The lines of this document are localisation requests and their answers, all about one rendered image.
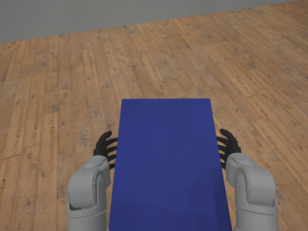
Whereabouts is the right robot forearm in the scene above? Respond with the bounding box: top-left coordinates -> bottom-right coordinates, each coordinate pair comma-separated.
225,152 -> 279,231

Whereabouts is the carton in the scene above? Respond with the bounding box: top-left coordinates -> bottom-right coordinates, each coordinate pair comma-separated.
108,98 -> 233,231

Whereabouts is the right robot hand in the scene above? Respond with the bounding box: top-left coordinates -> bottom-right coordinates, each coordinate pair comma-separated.
217,128 -> 242,169

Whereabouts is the left robot forearm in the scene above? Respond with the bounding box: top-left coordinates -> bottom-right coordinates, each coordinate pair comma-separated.
66,155 -> 112,231

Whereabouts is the left robot hand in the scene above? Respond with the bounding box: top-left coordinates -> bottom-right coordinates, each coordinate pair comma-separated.
93,131 -> 118,169

